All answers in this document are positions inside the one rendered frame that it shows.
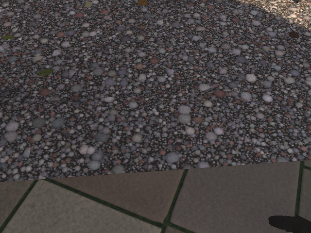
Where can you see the robot right hand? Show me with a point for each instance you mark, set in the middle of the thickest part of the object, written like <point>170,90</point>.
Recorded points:
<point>295,224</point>

